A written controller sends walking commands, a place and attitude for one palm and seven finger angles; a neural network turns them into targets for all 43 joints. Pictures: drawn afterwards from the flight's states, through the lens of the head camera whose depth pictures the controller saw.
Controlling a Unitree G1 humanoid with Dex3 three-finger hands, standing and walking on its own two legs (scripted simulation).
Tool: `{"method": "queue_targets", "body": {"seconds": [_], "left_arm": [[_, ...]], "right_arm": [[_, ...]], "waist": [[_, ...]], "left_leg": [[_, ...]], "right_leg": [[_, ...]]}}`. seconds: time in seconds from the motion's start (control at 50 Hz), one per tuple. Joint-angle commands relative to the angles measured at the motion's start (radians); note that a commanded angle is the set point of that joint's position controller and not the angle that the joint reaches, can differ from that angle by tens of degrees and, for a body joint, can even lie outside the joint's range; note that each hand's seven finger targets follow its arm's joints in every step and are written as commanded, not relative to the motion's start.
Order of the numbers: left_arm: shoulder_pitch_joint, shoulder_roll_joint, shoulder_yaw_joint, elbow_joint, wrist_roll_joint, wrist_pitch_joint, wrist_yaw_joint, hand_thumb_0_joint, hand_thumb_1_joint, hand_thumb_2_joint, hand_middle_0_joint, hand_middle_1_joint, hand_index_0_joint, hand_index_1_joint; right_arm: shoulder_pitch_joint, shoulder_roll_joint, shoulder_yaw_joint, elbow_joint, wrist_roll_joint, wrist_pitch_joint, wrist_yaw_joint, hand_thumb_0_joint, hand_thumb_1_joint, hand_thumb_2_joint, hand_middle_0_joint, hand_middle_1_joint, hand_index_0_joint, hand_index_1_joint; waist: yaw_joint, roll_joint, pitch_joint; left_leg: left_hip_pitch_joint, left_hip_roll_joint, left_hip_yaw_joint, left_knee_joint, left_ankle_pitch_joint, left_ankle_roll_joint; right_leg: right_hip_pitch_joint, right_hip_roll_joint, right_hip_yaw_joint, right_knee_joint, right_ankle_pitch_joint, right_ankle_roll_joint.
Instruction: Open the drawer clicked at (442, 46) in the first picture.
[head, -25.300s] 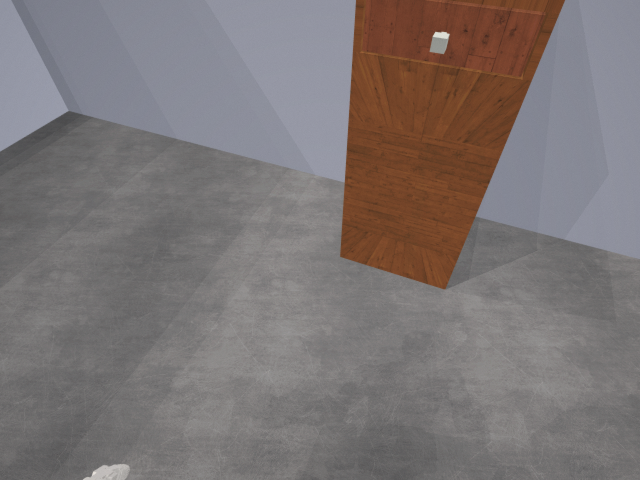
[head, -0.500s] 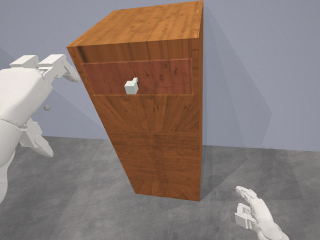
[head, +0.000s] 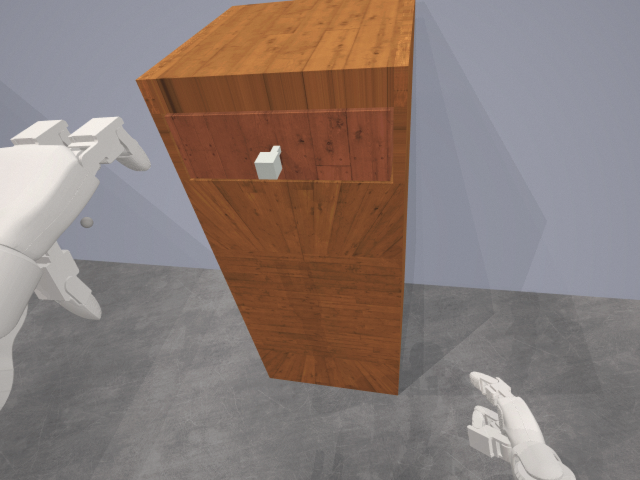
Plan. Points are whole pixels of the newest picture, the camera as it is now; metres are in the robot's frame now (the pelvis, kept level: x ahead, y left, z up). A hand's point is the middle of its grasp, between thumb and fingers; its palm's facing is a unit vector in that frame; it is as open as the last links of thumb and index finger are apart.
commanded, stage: draw the hand back to the body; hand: left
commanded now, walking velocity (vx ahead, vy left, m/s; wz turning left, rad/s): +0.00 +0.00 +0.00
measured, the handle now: (271, 159) +0.55 +0.19 +0.14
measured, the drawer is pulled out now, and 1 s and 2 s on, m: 0.00 0.00 0.00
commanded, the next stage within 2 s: step back with the hand held close in 1.20 s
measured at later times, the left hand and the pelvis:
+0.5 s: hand (46, 174) +0.22 +0.22 +0.34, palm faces +0.55 -0.80 -0.24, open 12.9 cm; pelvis +0.03 +0.00 +0.01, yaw +0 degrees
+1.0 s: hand (53, 158) +0.25 +0.25 +0.33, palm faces +0.60 -0.75 -0.29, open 8.7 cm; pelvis +0.06 +0.01 +0.01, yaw +0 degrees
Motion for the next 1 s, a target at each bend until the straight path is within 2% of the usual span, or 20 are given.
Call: {"method": "queue_targets", "body": {"seconds": [0.0, 0.14, 0.16, 0.18, 0.2, 0.22, 0.24, 0.26, 0.28, 0.3, 0.32, 0.4, 0.46, 0.5, 0.56, 0.62, 0.66, 0.78, 0.84, 0.98], "left_arm": [[-0.22, 0.279, 0.2, -0.199, 0.017, -0.017, 0.03, 0.0, -0.5, 0.3, -0.3, -1.2, -0.3, -1.2], [-0.162, 0.296, 0.235, -0.123, -0.015, -0.015, 0.013, 0.0, -0.5, 0.3, -0.3, -1.2, -0.3, -1.2], [-0.168, 0.305, 0.241, -0.137, -0.021, -0.019, 0.008, 0.0, -0.5, 0.3, -0.3, -1.2, -0.3, -1.2], [-0.127, 0.296, 0.242, -0.153, -0.032, -0.009, 0.007, 0.0, -0.5, 0.3, -0.3, -1.2, -0.3, -1.2], [-0.251, -0.094, 0.272, -0.325, -0.607, -0.202, 0.156, 0.0, -0.465, 0.315, -0.298, -1.178, -0.298, -1.178], [-0.056, -0.012, 0.324, -0.172, -0.616, -0.261, 0.239, 0.0, -0.43, 0.33, -0.295, -1.155, -0.295, -1.155], [0.004, -0.043, 0.366, -0.202, -0.681, -0.3, 0.28, 0.0, -0.395, 0.345, -0.292, -1.133, -0.292, -1.133], [-0.045, -0.017, 0.399, -0.276, -0.698, -0.342, 0.312, 0.0, -0.36, 0.36, -0.29, -1.11, -0.29, -1.11], [-0.042, -0.016, 0.429, -0.275, -0.713, -0.375, 0.338, 0.0, -0.325, 0.375, -0.287, -1.087, -0.287, -1.087], [-0.077, -0.044, 0.419, -0.283, -0.716, -0.399, 0.358, 0.0, -0.29, 0.39, -0.285, -1.065, -0.285, -1.065], [-0.081, -0.08, 0.402, -0.255, -0.716, -0.413, 0.373, 0.0, -0.255, 0.405, -0.282, -1.043, -0.282, -1.043], [-0.078, -0.16, 0.343, -0.187, -0.712, -0.438, 0.396, 0.0, -0.115, 0.465, -0.273, -0.952, -0.273, -0.952], [-0.094, -0.165, 0.322, -0.261, -0.699, -0.46, 0.397, 0.0, -0.01, 0.51, -0.265, -0.885, -0.265, -0.885], [-0.031, -0.174, 0.316, -0.262, -0.698, -0.461, 0.396, 0.0, 0.06, 0.54, -0.26, -0.84, -0.26, -0.84], [-0.012, -0.149, 0.343, -0.326, -0.693, -0.467, 0.4, 0.0, 0.165, 0.585, -0.252, -0.772, -0.252, -0.772], [0.032, -0.127, 0.386, -0.327, -0.695, -0.467, 0.408, 0.0, 0.27, 0.63, -0.245, -0.705, -0.245, -0.705], [0.043, -0.121, 0.408, -0.321, -0.697, -0.466, 0.41, 0.0, 0.34, 0.66, -0.24, -0.66, -0.24, -0.66], [0.025, -0.14, 0.4, -0.226, -0.699, -0.436, 0.408, 0.0, 0.55, 0.75, -0.225, -0.525, -0.225, -0.525], [-0.009, -0.127, 0.405, -0.236, -0.698, -0.428, 0.409, 0.0, 0.655, 0.795, -0.218, -0.458, -0.218, -0.458], [-0.019, -0.14, 0.375, -0.28, -0.691, -0.407, 0.406, 0.0, 0.9, 0.9, -0.2, -0.3, -0.2, -0.3]], "right_arm": [[-0.233, -0.064, -0.023, -0.199, -0.004, -0.07, -0.008, 0.0, -0.9, -0.9, 0.2, 0.3, 0.2, 0.3], [-0.213, -0.075, -0.026, -0.185, -0.002, -0.069, -0.018, 0.0, -0.9, -0.9, 0.2, 0.3, 0.2, 0.3], [-0.212, -0.075, -0.027, -0.19, -0.003, -0.07, -0.018, 0.0, -0.9, -0.9, 0.2, 0.3, 0.2, 0.3], [-0.234, -0.074, -0.028, -0.189, 0.008, -0.08, -0.017, 0.0, -0.9, -0.9, 0.2, 0.3, 0.2, 0.3], [-0.098, 0.038, -0.032, -0.218, -0.008, -0.161, -0.037, 0.0, -0.9, -0.9, 0.2, 0.3, 0.2, 0.3], [-0.094, -0.009, -0.026, -0.142, -0.029, -0.191, -0.063, 0.0, -0.9, -0.9, 0.2, 0.3, 0.2, 0.3], [-0.092, -0.01, -0.038, -0.121, -0.031, -0.213, -0.072, 0.0, -0.9, -0.9, 0.2, 0.3, 0.2, 0.3], [-0.095, -0.013, -0.042, -0.103, -0.032, -0.236, -0.077, 0.0, -0.9, -0.9, 0.2, 0.3, 0.2, 0.3], [-0.091, -0.011, -0.042, -0.076, -0.038, -0.259, -0.084, 0.0, -0.9, -0.9, 0.2, 0.3, 0.2, 0.3], [-0.081, -0.001, -0.041, -0.074, -0.041, -0.276, -0.087, 0.0, -0.9, -0.9, 0.2, 0.3, 0.2, 0.3], [-0.064, 0.001, -0.046, -0.057, -0.045, -0.284, -0.09, 0.0, -0.9, -0.9, 0.2, 0.3, 0.2, 0.3], [-0.054, 0.0, -0.056, -0.045, -0.052, -0.297, -0.091, 0.0, -0.9, -0.9, 0.2, 0.3, 0.2, 0.3], [-0.059, -0.003, -0.067, -0.05, -0.061, -0.306, -0.085, 0.0, -0.9, -0.9, 0.2, 0.3, 0.2, 0.3], [-0.058, -0.01, -0.071, -0.05, -0.064, -0.309, -0.081, 0.0, -0.9, -0.9, 0.2, 0.3, 0.2, 0.3], [-0.055, -0.01, -0.08, -0.058, -0.065, -0.304, -0.074, 0.0, -0.9, -0.9, 0.2, 0.3, 0.2, 0.3], [-0.043, -0.01, -0.086, -0.061, -0.062, -0.293, -0.073, 0.0, -0.9, -0.9, 0.2, 0.3, 0.2, 0.3], [-0.034, -0.007, -0.089, -0.063, -0.06, -0.284, -0.072, 0.0, -0.9, -0.9, 0.2, 0.3, 0.2, 0.3], [-0.025, -0.012, -0.095, -0.061, -0.047, -0.249, -0.071, 0.0, -0.9, -0.9, 0.2, 0.3, 0.2, 0.3], [-0.026, -0.015, -0.096, -0.066, -0.051, -0.239, -0.07, 0.0, -0.9, -0.9, 0.2, 0.3, 0.2, 0.3], [-0.04, -0.008, -0.086, -0.076, -0.057, -0.229, -0.066, 0.0, -0.9, -0.9, 0.2, 0.3, 0.2, 0.3]], "waist": [[0.027, -0.035, -0.22], [0.021, -0.087, -0.128], [0.024, -0.08, -0.147], [0.015, -0.023, -0.144], [-0.092, -0.203, -0.098], [-0.08, -0.314, -0.029], [-0.066, -0.308, -0.037], [-0.061, -0.224, -0.073], [-0.061, -0.15, -0.053], [-0.053, -0.06, -0.088], [-0.059, -0.024, -0.086], [-0.058, -0.037, -0.022], [-0.048, 0.002, -0.098], [-0.047, -0.051, -0.086], [-0.041, -0.035, -0.133], [-0.04, -0.073, -0.124], [-0.041, -0.055, -0.138], [-0.053, -0.065, -0.091], [-0.054, -0.088, -0.12], [-0.05, -0.047, -0.135]], "left_leg": [[-0.048, -0.011, -0.039, -0.098, 0.07, 0.013], [-0.054, -0.001, -0.04, -0.115, 0.06, 0.012], [-0.047, -0.004, -0.041, -0.115, 0.063, 0.012], [-0.037, 0.005, -0.052, -0.106, 0.061, 0.01], [0.048, 0.017, -0.046, -0.105, -0.047, 0.027], [0.04, 0.045, -0.056, -0.104, -0.101, 0.031], [0.036, 0.037, -0.043, -0.111, -0.111, 0.036], [0.057, 0.031, -0.031, -0.109, -0.11, 0.035], [0.066, 0.028, -0.03, -0.117, -0.116, 0.029], [0.075, 0.025, -0.029, -0.134, -0.106, 0.026], [0.085, 0.025, -0.028, -0.145, -0.092, 0.021], [0.071, 0.025, -0.034, -0.171, -0.013, 0.027], [0.105, 0.017, -0.031, -0.148, 0.091, 0.034], [0.103, 0.022, -0.034, -0.141, 0.139, 0.037], [0.111, 0.022, -0.033, -0.118, 0.201, 0.033], [0.097, 0.027, -0.037, -0.108, 0.24, 0.025], [0.103, 0.03, -0.033, -0.1, 0.269, 0.02], [0.112, 0.04, -0.027, -0.101, 0.286, 0.019], [0.115, 0.038, -0.033, -0.099, 0.29, 0.022], [0.132, 0.035, -0.036, -0.092, 0.307, 0.021]], "right_leg": [[0.179, -0.001, 0.088, -0.095, -0.054, 0.015], [0.125, 0.01, 0.062, -0.118, -0.056, 0.02], [0.135, 0.008, 0.063, -0.118, -0.05, 0.019], [0.119, 0.017, 0.076, -0.126, -0.045, 0.018], [0.077, 0.023, 0.031, -0.22, -0.102, 0.001], [0.05, 0.027, 0.043, -0.226, -0.174, 0.008], [0.066, 0.013, 0.048, -0.264, -0.197, 0.017], [0.086, 0.002, 0.066, -0.279, -0.21, 0.016], [0.083, 0.01, 0.066, -0.283, -0.206, 0.011], [0.113, 0.005, 0.062, -0.268, -0.184, 0.005], [0.126, 0.01, 0.055, -0.26, -0.153, 0.001], [0.156, 0.02, 0.045, -0.25, -0.057, -0.004], [0.203, 0.018, 0.052, -0.217, 0.05, -0.01], [0.212, 0.024, 0.046, -0.205, 0.106, -0.009], [0.232, 0.025, 0.049, -0.176, 0.177, -0.013], [0.235, 0.029, 0.043, -0.161, 0.22, -0.015], [0.235, 0.029, 0.043, -0.149, 0.251, -0.016], [0.189, 0.032, 0.034, -0.15, 0.251, -0.012], [0.199, 0.03, 0.034, -0.14, 0.254, -0.009], [0.197, 0.028, 0.038, -0.136, 0.26, -0.008]]}}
